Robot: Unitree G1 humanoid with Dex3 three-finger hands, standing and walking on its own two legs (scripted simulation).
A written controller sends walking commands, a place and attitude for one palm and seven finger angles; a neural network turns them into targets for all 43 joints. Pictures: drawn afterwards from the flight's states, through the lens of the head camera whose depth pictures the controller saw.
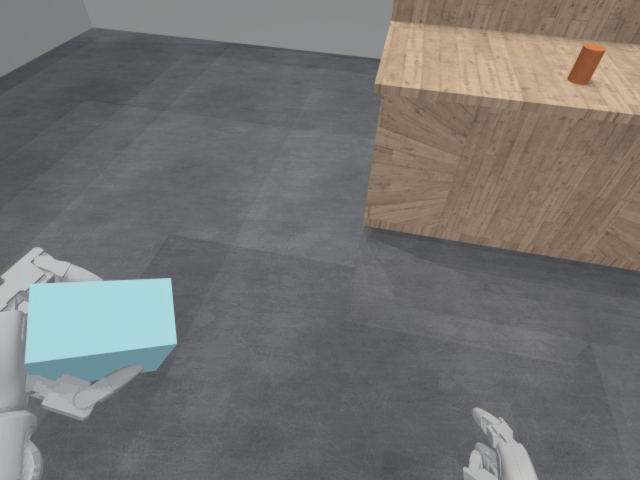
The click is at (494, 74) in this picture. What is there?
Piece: table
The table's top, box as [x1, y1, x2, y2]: [373, 21, 639, 124]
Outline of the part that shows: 373,92 639,124 639,45 637,44 400,21 391,21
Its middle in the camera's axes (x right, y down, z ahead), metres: +0.86 -0.60 +1.38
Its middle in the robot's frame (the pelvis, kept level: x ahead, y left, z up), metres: +1.47 -0.78 -0.08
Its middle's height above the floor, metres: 0.69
